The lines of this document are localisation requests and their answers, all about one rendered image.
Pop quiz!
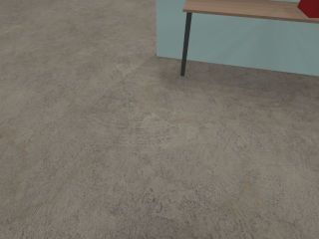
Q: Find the carton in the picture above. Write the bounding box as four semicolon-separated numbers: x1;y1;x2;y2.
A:
297;0;319;18

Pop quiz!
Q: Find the table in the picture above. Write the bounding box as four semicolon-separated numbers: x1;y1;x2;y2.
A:
180;0;319;77

